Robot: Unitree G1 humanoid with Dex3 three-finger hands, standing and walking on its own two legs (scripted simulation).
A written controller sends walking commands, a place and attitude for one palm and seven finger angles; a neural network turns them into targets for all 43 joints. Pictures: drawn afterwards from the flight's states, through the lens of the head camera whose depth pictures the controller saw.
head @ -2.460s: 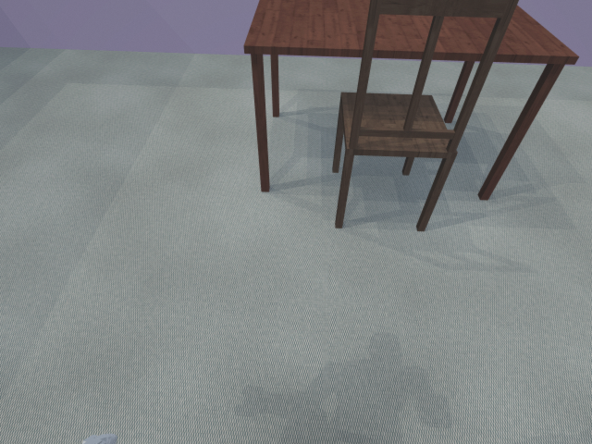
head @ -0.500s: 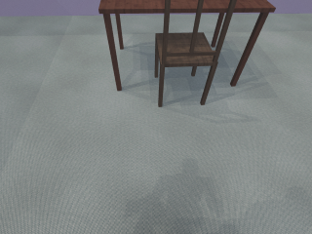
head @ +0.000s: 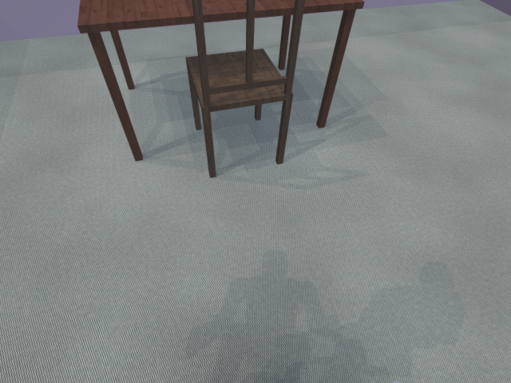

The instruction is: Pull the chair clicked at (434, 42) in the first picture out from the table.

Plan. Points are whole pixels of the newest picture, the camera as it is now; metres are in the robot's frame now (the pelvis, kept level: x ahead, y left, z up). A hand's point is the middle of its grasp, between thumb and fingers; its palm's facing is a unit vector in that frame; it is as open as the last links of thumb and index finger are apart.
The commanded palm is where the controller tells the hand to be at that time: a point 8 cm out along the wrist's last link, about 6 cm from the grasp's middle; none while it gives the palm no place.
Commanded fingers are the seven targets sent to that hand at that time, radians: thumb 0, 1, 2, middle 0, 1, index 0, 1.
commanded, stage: walk to a spot facing it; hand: left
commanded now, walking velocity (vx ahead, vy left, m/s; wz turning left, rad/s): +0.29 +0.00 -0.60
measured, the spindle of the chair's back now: (250, 36) +1.24 +0.16 -0.05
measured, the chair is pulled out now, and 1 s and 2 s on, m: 0.00 0.00 0.00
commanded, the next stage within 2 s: turn to face it in 1.46 s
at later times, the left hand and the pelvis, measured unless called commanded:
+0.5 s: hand (228, 285) +0.33 +0.10 -0.19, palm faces -0.40 -0.91 -0.13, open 7.4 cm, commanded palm none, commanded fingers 0.00 0.90 0.90 -0.20 -0.30 -0.20 -0.30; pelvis +0.14 -0.02 -0.02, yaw -19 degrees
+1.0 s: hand (235, 238) +0.46 +0.10 -0.20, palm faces -0.39 -0.90 -0.18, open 7.3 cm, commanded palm none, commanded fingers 0.00 0.90 0.90 -0.20 -0.30 -0.20 -0.30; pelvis +0.37 -0.08 -0.02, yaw -30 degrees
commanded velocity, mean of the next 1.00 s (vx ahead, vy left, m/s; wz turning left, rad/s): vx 0.34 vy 0.00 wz -0.44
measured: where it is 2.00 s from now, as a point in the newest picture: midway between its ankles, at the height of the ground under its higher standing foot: (343, 278)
